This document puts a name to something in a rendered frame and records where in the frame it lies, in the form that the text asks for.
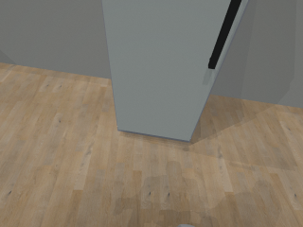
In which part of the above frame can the fridge door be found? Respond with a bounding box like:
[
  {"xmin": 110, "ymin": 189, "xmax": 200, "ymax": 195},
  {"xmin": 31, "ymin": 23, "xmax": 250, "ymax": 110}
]
[{"xmin": 101, "ymin": 0, "xmax": 248, "ymax": 141}]

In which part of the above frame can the handle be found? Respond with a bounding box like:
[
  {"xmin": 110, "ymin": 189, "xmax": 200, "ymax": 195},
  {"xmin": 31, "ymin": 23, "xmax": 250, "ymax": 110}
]
[{"xmin": 208, "ymin": 0, "xmax": 241, "ymax": 69}]

